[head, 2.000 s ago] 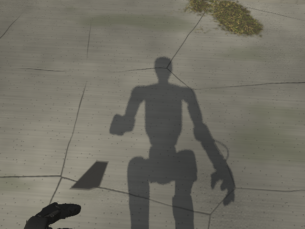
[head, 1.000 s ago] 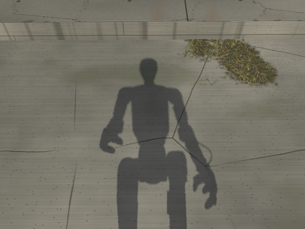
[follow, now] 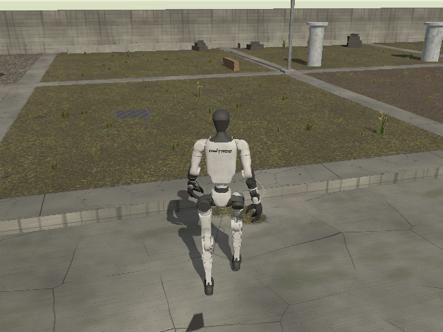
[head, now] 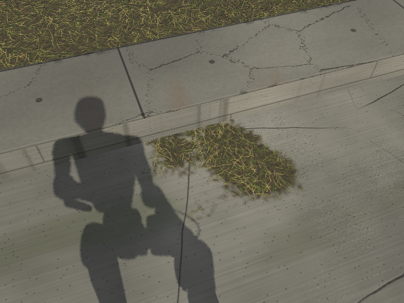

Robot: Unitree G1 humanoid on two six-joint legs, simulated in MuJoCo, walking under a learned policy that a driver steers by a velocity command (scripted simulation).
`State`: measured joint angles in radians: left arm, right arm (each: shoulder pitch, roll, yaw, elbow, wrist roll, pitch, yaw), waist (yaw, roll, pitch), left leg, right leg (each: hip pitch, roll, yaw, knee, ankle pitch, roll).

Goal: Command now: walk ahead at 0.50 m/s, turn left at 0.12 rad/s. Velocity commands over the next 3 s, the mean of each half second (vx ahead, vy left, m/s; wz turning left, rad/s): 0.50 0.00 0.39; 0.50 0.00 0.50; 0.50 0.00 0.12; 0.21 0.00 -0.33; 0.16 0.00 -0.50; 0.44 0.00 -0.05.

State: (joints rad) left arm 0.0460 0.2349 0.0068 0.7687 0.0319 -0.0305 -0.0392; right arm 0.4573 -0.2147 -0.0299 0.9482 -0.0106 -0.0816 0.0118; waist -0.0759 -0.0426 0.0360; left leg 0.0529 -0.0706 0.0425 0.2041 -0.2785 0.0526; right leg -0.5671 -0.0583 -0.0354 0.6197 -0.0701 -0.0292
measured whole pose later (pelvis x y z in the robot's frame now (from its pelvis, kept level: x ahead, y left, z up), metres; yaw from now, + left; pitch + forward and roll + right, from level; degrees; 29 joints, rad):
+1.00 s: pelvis +0.50 +0.10 +0.00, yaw +30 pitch +1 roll +1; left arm 0.10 0.25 0.04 0.78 0.04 -0.02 -0.03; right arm 0.38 -0.26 -0.06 0.90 0.00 -0.06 0.01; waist -0.06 -0.04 0.05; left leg -0.01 -0.14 -0.08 0.24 -0.24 0.12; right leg -0.65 -0.12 0.00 0.74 -0.04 0.03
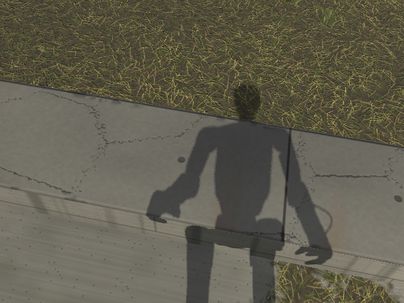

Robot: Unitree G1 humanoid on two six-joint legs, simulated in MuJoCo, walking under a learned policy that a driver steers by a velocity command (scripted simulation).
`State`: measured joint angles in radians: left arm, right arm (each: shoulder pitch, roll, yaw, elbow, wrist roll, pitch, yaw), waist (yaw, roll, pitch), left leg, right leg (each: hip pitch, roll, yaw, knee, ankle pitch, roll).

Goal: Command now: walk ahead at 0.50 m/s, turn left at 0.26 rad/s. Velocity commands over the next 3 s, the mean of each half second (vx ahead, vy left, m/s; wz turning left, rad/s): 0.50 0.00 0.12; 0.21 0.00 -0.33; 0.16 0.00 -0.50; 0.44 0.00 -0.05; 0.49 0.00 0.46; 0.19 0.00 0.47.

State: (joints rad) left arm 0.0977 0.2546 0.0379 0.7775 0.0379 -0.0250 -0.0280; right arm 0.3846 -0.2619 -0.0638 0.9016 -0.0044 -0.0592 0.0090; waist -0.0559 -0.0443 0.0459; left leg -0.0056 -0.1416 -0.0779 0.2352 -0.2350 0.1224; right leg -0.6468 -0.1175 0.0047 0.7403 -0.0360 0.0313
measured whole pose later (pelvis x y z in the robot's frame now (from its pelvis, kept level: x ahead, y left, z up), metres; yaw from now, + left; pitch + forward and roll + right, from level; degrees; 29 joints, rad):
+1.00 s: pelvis +0.39 -0.03 -0.01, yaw -12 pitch +0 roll +0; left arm 0.20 0.22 0.07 0.83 0.03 0.08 0.01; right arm 0.24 -0.22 -0.03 0.87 -0.04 -0.03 -0.05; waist 0.00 0.00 0.05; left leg -0.31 0.09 0.23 0.51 -0.20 0.04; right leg -0.50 -0.03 -0.07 1.01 -0.36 0.01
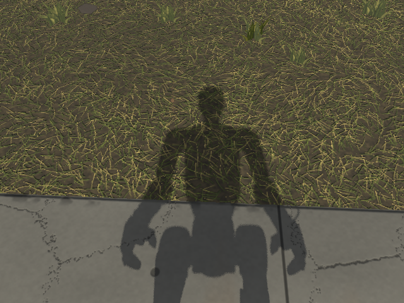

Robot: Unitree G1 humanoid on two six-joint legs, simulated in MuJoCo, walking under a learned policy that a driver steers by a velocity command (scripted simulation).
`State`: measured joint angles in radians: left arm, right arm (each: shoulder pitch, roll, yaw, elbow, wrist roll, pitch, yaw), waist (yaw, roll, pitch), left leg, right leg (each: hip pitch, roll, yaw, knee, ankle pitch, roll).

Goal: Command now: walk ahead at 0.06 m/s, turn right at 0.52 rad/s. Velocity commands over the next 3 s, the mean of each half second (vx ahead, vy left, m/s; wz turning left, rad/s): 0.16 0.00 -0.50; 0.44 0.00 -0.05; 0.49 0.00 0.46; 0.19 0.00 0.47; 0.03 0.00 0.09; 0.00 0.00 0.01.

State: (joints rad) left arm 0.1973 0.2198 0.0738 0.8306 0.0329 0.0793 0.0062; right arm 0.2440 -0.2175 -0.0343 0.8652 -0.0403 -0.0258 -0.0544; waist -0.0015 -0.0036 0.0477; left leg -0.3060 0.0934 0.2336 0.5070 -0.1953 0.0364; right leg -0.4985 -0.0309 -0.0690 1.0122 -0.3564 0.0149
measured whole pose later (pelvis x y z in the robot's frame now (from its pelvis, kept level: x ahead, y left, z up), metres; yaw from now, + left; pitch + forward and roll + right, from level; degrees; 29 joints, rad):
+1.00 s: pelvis +0.19 -0.11 +0.01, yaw -14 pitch +6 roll -2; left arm -0.09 0.08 -0.04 0.49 0.03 0.00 -0.02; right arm 0.57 -0.12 -0.01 1.05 -0.01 -0.07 -0.03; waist -0.07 0.01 0.03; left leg 0.12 0.06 0.00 0.06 -0.26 0.01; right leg -1.16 -0.09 -0.12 1.43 -0.44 -0.11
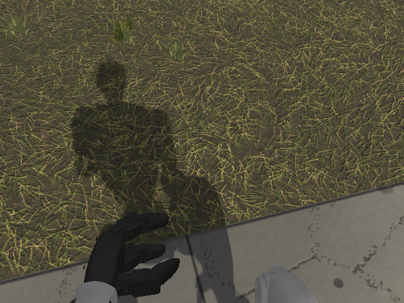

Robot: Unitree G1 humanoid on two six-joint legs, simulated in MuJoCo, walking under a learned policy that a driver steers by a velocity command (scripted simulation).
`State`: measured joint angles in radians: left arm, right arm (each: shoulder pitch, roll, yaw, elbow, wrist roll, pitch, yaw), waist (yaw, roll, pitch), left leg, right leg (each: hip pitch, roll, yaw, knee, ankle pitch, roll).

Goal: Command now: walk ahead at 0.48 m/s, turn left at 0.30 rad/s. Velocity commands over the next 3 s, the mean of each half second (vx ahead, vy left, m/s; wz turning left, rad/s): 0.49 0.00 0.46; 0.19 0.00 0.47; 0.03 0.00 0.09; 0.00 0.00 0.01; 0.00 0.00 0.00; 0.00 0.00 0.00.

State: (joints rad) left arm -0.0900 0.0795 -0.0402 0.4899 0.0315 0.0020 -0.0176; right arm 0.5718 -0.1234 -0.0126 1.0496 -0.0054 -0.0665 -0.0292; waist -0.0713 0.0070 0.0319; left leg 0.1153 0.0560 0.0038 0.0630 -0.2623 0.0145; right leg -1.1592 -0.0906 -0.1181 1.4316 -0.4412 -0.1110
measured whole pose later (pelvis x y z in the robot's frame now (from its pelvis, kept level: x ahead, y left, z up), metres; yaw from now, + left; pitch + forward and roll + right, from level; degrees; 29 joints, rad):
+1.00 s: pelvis +0.46 -0.01 +0.14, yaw +30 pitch +1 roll +0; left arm 0.15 0.23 0.04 0.72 0.02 0.03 0.03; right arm 0.29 -0.24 -0.05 0.75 -0.02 -0.02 -0.01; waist -0.04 -0.04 0.05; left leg -0.19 -0.15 -0.06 0.38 -0.19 0.12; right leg -0.58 -0.07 0.03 0.88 -0.25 0.04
